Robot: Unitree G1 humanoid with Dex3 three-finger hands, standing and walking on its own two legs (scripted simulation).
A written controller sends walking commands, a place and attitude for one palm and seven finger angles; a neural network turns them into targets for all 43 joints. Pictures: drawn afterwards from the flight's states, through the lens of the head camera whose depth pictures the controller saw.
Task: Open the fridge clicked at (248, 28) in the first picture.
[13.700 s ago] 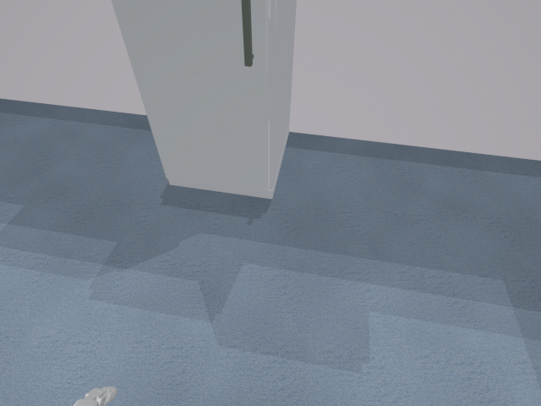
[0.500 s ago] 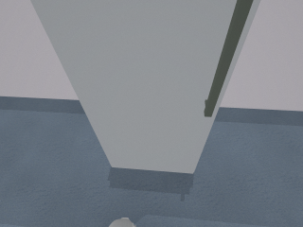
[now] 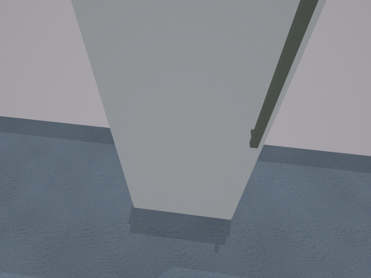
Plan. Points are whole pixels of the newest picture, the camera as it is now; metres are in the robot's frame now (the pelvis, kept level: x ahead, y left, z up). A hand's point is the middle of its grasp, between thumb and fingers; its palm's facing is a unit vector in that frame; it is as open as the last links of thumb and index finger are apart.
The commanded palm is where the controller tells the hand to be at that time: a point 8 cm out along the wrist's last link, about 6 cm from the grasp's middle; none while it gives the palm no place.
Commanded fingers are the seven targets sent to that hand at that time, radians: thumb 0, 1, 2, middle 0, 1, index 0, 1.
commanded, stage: come to a stop and stand still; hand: right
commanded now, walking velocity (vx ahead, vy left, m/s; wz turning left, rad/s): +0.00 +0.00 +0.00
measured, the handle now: (279, 69) +0.52 -0.17 +0.22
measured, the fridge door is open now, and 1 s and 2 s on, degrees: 0 0 0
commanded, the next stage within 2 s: look again from close up in 0.52 s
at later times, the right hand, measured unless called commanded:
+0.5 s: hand out of the picture +0.00 -0.17 -0.19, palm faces +0.06 +0.98 -0.18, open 7.3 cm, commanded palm none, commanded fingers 0.00 -0.90 -0.90 0.20 0.30 0.20 0.30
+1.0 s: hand out of the picture +0.00 -0.24 -0.18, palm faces +0.02 +0.97 -0.25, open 7.3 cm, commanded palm none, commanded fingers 0.00 -0.90 -0.90 0.20 0.30 0.20 0.30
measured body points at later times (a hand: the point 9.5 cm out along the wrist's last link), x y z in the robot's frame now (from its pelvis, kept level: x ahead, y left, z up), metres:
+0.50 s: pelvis +0.00 +0.00 -0.01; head -0.01 -0.01 +0.44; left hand +0.00 +0.22 -0.17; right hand +0.00 -0.22 -0.17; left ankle -0.01 +0.10 -0.74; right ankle +0.02 -0.11 -0.74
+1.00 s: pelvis -0.01 -0.04 -0.01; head -0.01 -0.04 +0.44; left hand +0.04 +0.21 -0.15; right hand +0.00 -0.29 -0.16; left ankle -0.01 +0.10 -0.74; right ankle +0.02 -0.11 -0.74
